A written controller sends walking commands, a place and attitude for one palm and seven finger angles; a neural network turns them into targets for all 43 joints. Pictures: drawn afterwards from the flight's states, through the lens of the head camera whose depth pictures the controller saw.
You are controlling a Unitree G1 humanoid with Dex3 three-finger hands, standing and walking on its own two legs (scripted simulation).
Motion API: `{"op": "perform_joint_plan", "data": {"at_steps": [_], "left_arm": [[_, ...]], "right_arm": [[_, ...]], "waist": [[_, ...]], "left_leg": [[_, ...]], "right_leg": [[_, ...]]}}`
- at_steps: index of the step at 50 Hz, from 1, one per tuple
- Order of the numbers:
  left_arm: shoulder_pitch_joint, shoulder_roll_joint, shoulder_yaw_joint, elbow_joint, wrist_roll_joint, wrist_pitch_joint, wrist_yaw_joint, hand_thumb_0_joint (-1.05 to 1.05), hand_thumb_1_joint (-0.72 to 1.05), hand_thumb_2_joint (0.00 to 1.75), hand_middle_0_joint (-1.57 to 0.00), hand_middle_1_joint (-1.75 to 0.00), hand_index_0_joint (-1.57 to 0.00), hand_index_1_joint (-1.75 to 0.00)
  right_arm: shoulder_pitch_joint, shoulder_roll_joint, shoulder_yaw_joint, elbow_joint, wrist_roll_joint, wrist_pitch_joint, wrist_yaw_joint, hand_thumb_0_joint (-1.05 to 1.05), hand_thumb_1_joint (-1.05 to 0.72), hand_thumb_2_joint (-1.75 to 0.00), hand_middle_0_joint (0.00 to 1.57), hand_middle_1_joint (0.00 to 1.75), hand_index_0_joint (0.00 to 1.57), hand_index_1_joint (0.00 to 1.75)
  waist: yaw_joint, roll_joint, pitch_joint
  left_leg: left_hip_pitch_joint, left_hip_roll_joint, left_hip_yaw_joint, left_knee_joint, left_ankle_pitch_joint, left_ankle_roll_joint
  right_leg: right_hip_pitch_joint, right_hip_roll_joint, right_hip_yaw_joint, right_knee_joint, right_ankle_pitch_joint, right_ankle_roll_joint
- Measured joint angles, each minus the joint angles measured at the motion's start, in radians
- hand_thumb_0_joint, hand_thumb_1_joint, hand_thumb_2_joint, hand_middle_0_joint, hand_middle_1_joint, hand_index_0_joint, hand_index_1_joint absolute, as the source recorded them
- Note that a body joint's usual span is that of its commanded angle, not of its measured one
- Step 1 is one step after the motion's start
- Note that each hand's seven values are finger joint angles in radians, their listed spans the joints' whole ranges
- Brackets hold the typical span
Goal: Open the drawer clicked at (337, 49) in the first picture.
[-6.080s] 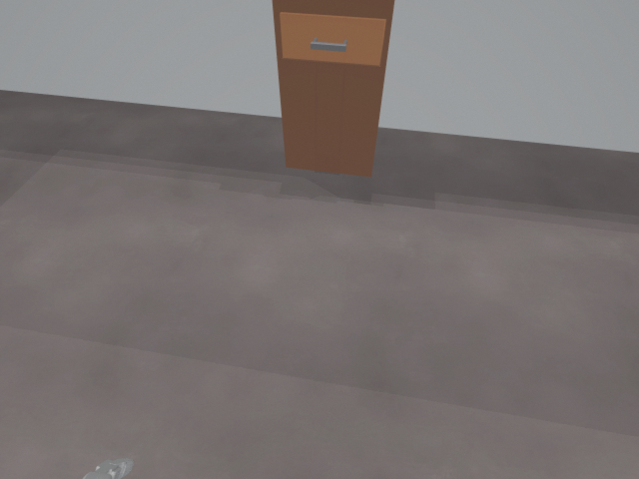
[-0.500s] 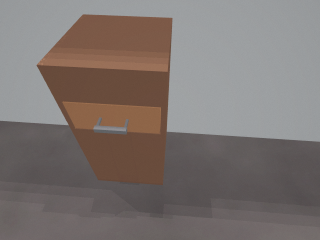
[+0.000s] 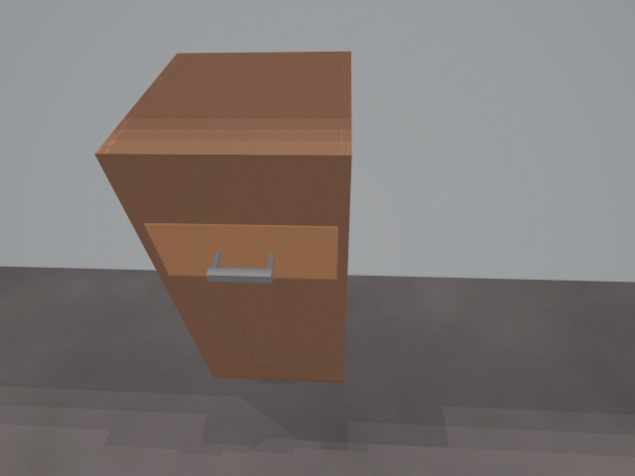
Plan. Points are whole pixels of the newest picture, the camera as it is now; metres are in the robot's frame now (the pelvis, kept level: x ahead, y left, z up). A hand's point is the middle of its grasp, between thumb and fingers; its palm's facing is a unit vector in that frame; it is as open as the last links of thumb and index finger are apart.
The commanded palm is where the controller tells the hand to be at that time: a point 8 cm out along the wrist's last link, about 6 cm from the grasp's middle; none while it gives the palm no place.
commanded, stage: look again from close up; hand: left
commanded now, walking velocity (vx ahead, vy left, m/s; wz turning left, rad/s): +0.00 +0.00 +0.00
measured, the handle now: (242, 266) +0.54 +0.20 -0.13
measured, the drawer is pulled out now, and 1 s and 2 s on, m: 0.00 0.00 0.00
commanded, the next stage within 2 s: raise the hand with hooked fingers in 0.06 s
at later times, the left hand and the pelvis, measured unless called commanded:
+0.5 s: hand (198, 419) +0.20 +0.17 -0.04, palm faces -0.05 -0.29 -0.95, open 8.1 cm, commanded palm +0.15 +0.21 -0.02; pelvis +0.00 -0.02 -0.02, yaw -5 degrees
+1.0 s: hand (184, 385) +0.24 +0.20 -0.01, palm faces -0.03 -0.09 -1.00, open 11.0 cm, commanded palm +0.21 +0.20 +0.04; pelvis +0.01 -0.04 -0.02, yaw -1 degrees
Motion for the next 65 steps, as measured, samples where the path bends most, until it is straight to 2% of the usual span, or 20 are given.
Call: {"op": "perform_joint_plan", "data": {"at_steps": [9, 10, 11, 12, 14, 15, 17, 20, 21, 23, 28, 31, 33, 36, 41, 46, 50, 56, 61, 65], "left_arm": [[0.003, -0.013, -0.002, 0.012, 0.003, 0.0, 0.007, 0.01, 0.92, 0.9, -0.2, -0.3, -0.2, -0.3], [0.044, 0.001, -0.022, -0.126, 0.047, 0.063, 0.015, 0.01, 0.93, 0.9, -0.2, -0.3, -0.2, -0.3], [0.095, 0.026, -0.041, -0.293, 0.094, 0.094, 0.034, 0.03, 0.94, 0.9, -0.2, -0.31, -0.21, -0.3], [0.138, 0.053, -0.057, -0.448, 0.124, 0.107, 0.065, 0.04, 0.95, 0.89, -0.2, -0.31, -0.21, -0.31], [0.171, 0.096, -0.083, -0.686, 0.195, 0.122, 0.126, 0.04, 0.94, 0.89, -0.21, -0.32, -0.21, -0.31], [0.165, 0.112, -0.091, -0.772, 0.253, 0.12, 0.149, 0.04, 0.92, 0.88, -0.21, -0.32, -0.21, -0.32], [0.13, 0.141, -0.093, -0.898, 0.403, 0.101, 0.197, 0.04, 0.89, 0.87, -0.21, -0.34, -0.21, -0.34], [0.087, 0.161, -0.065, -1.015, 0.658, 0.058, 0.28, 0.03, 0.83, 0.85, -0.21, -0.37, -0.21, -0.37], [0.087, 0.161, -0.055, -1.042, 0.732, 0.041, 0.304, 0.02, 0.81, 0.84, -0.21, -0.38, -0.21, -0.38], [0.106, 0.155, -0.044, -1.087, 0.849, -0.005, 0.336, 0.02, 0.76, 0.83, -0.21, -0.41, -0.21, -0.41], [0.208, 0.151, -0.067, -1.134, 1.052, -0.101, 0.406, 0.01, 0.64, 0.78, -0.22, -0.48, -0.22, -0.47], [0.228, 0.168, -0.062, -1.109, 1.133, -0.114, 0.462, 0.0, 0.56, 0.75, -0.23, -0.52, -0.23, -0.52], [0.212, 0.187, -0.045, -1.098, 1.155, -0.114, 0.482, 0.0, 0.51, 0.73, -0.24, -0.55, -0.25, -0.55], [0.152, 0.21, -0.022, -1.096, 1.14, -0.101, 0.489, 0.0, 0.43, 0.7, -0.25, -0.6, -0.26, -0.6], [0.023, 0.216, -0.024, -1.108, 1.077, -0.022, 0.431, 0.0, 0.31, 0.65, -0.26, -0.67, -0.27, -0.67], [-0.018, 0.222, -0.035, -1.127, 1.026, 0.03, 0.327, 0.0, 0.2, 0.6, -0.27, -0.75, -0.27, -0.75], [0.007, 0.241, -0.023, -1.154, 1.018, 0.003, 0.293, 0.0, 0.11, 0.56, -0.27, -0.81, -0.28, -0.81], [0.001, 0.253, -0.001, -1.154, 1.012, -0.027, 0.316, 0.0, -0.02, 0.5, -0.28, -0.9, -0.29, -0.9], [-0.067, 0.256, -0.01, -1.123, 1.006, -0.006, 0.32, 0.0, -0.14, 0.45, -0.29, -0.97, -0.3, -0.97], [-0.135, 0.257, -0.034, -1.106, 1.002, 0.025, 0.288, 0.0, -0.23, 0.41, -0.3, -1.03, -0.31, -1.03]], "right_arm": [[-0.022, -0.025, -0.006, 0.022, 0.005, 0.004, -0.003, 0.0, -0.91, -0.9, 0.2, 0.3, 0.2, 0.3], [-0.013, -0.029, 0.001, -0.015, 0.019, -0.002, -0.006, 0.0, -0.91, -0.9, 0.2, 0.3, 0.2, 0.3], [0.005, -0.032, 0.002, -0.058, 0.028, -0.04, -0.019, 0.01, -0.9, -0.9, 0.2, 0.3, 0.2, 0.3], [0.02, -0.04, -0.007, -0.091, 0.035, -0.086, -0.036, 0.01, -0.91, -0.9, 0.2, 0.3, 0.2, 0.3], [0.027, -0.072, -0.025, -0.15, 0.05, -0.166, -0.054, 0.02, -0.92, -0.89, 0.21, 0.3, 0.2, 0.3], [0.016, -0.095, -0.03, -0.179, 0.045, -0.19, -0.056, 0.02, -0.92, -0.89, 0.21, 0.3, 0.2, 0.3], [-0.031, -0.142, -0.04, -0.245, 0.02, -0.201, -0.047, 0.02, -0.92, -0.9, 0.2, 0.3, 0.2, 0.3], [-0.13, -0.181, -0.07, -0.367, -0.019, -0.144, -0.004, 0.02, -0.92, -0.9, 0.2, 0.3, 0.2, 0.3], [-0.168, -0.185, -0.078, -0.41, -0.027, -0.111, 0.014, 0.02, -0.92, -0.9, 0.2, 0.3, 0.2, 0.3], [-0.237, -0.186, -0.089, -0.49, -0.031, -0.043, 0.049, 0.02, -0.91, -0.9, 0.2, 0.3, 0.2, 0.3], [-0.341, -0.188, -0.097, -0.631, -0.038, 0.068, 0.096, 0.01, -0.91, -0.9, 0.2, 0.3, 0.19, 0.29], [-0.364, -0.183, -0.102, -0.655, -0.053, 0.095, 0.099, 0.01, -0.91, -0.9, 0.2, 0.3, 0.19, 0.29], [-0.374, -0.172, -0.099, -0.646, -0.064, 0.106, 0.092, 0.01, -0.91, -0.9, 0.2, 0.3, 0.19, 0.29], [-0.383, -0.145, -0.084, -0.616, -0.071, 0.115, 0.081, 0.01, -0.91, -0.9, 0.2, 0.3, 0.19, 0.3], [-0.359, -0.086, -0.036, -0.57, -0.063, 0.133, 0.065, 0.01, -0.9, -0.9, 0.2, 0.3, 0.2, 0.3], [-0.275, -0.054, 0.006, -0.535, -0.037, 0.143, 0.046, 0.01, -0.9, -0.9, 0.2, 0.3, 0.2, 0.3], [-0.21, -0.078, -0.002, -0.513, -0.036, 0.136, 0.039, 0.01, -0.9, -0.89, 0.21, 0.3, 0.2, 0.3], [-0.173, -0.143, -0.065, -0.479, -0.033, 0.131, 0.029, 0.01, -0.9, -0.9, 0.21, 0.3, 0.2, 0.3], [-0.191, -0.178, -0.101, -0.465, -0.024, 0.125, 0.018, 0.01, -0.9, -0.9, 0.2, 0.3, 0.2, 0.3], [-0.225, -0.176, -0.101, -0.472, -0.014, 0.123, 0.014, 0.01, -0.9, -0.9, 0.2, 0.3, 0.2, 0.3]], "waist": [[0.002, -0.007, 0.027], [0.011, -0.016, 0.035], [0.026, -0.027, 0.038], [0.035, -0.035, 0.031], [0.032, -0.034, 0.013], [0.026, -0.025, 0.003], [0.011, -0.008, -0.028], [0.003, 0.002, -0.074], [0.004, 0.0, -0.084], [0.014, -0.013, -0.096], [0.071, -0.06, -0.09], [0.119, -0.086, -0.098], [0.142, -0.095, -0.104], [0.152, -0.083, -0.11], [0.127, -0.026, -0.09], [0.087, -0.005, -0.063], [0.066, 0.005, -0.049], [0.059, 0.007, -0.035], [0.061, 0.01, -0.033], [0.067, 0.011, -0.033]], "left_leg": [[0.006, -0.001, 0.004, -0.004, -0.006, 0.002], [-0.001, 0.001, 0.01, 0.009, -0.012, 0.001], [-0.004, 0.001, 0.021, 0.013, -0.016, 0.001], [-0.01, -0.003, 0.028, 0.015, -0.019, -0.002], [-0.036, -0.013, 0.025, 0.035, -0.025, -0.004], [-0.059, -0.012, 0.021, 0.057, -0.032, -0.003], [-0.12, -0.006, 0.019, 0.108, -0.05, -0.001], [-0.197, 0.01, 0.04, 0.169, -0.076, -0.008], [-0.216, 0.018, 0.052, 0.185, -0.085, -0.01], [-0.249, 0.031, 0.075, 0.21, -0.099, -0.016], [-0.319, 0.047, 0.081, 0.273, -0.125, -0.03], [-0.384, 0.049, 0.059, 0.327, -0.144, -0.038], [-0.429, 0.047, 0.035, 0.371, -0.162, -0.043], [-0.474, 0.047, 0.0, 0.434, -0.188, -0.051], [-0.456, 0.051, -0.034, 0.442, -0.165, -0.056], [-0.36, 0.052, -0.017, 0.334, -0.154, -0.054], [-0.306, 0.05, -0.002, 0.257, -0.12, -0.049], [-0.283, 0.041, 0.0, 0.219, -0.1, -0.038], [-0.266, 0.031, -0.005, 0.21, -0.093, -0.029], [-0.231, 0.024, -0.004, 0.187, -0.082, -0.023]], "right_leg": [[0.003, 0.0, 0.004, 0.002, -0.009, 0.006], [-0.008, 0.002, 0.01, 0.014, -0.011, 0.005], [-0.022, 0.004, 0.021, 0.032, -0.017, -0.001], [-0.041, 0.002, 0.032, 0.056, -0.031, -0.009], [-0.071, -0.006, 0.038, 0.092, -0.048, -0.011], [-0.087, -0.007, 0.034, 0.103, -0.052, -0.01], [-0.137, -0.004, 0.031, 0.128, -0.057, -0.01], [-0.218, 0.013, 0.05, 0.172, -0.065, -0.019], [-0.242, 0.022, 0.061, 0.185, -0.066, -0.021], [-0.286, 0.038, 0.081, 0.211, -0.069, -0.024], [-0.363, 0.053, 0.086, 0.278, -0.095, -0.039], [-0.422, 0.047, 0.067, 0.33, -0.121, -0.049], [-0.457, 0.041, 0.049, 0.37, -0.142, -0.055], [-0.485, 0.032, 0.016, 0.419, -0.172, -0.062], [-0.447, 0.033, -0.015, 0.413, -0.18, -0.065], [-0.363, 0.043, 0.003, 0.314, -0.14, -0.059], [-0.317, 0.049, 0.018, 0.245, -0.107, -0.054], [-0.291, 0.043, 0.022, 0.204, -0.085, -0.043], [-0.267, 0.032, 0.018, 0.189, -0.077, -0.034], [-0.232, 0.027, 0.021, 0.168, -0.067, -0.028]]}}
